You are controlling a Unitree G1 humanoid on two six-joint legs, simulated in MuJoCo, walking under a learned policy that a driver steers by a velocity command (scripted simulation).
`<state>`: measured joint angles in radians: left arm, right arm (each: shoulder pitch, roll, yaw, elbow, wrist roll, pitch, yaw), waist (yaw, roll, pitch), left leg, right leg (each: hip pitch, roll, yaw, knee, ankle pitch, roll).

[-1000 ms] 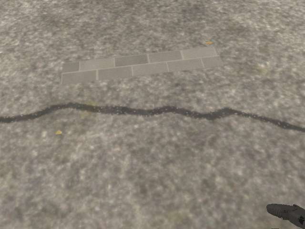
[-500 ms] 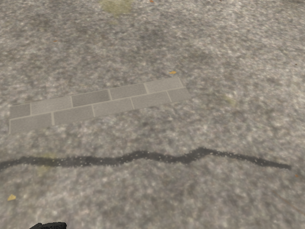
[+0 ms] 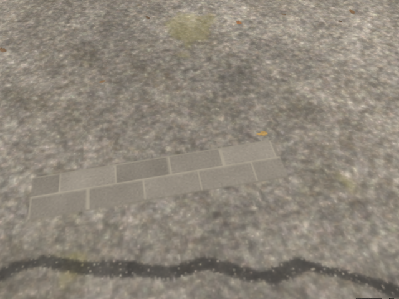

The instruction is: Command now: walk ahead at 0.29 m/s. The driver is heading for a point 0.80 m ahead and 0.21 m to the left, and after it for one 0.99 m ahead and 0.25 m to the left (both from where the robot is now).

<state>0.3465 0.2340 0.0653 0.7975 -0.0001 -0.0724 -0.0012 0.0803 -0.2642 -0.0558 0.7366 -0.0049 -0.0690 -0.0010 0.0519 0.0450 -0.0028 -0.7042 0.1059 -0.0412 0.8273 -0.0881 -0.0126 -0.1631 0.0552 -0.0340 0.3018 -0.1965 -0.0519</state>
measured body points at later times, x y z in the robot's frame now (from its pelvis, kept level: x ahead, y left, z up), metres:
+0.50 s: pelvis +0.12 +0.03 -0.02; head +0.13 +0.02 +0.43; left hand +0.21 +0.29 -0.14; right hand +0.25 -0.20 -0.14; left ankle +0.20 +0.14 -0.75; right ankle +0.12 -0.11 -0.75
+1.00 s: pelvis +0.16 +0.02 -0.02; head +0.17 +0.02 +0.43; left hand +0.20 +0.26 -0.16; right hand +0.26 -0.23 -0.16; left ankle +0.20 +0.14 -0.75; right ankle +0.12 -0.11 -0.75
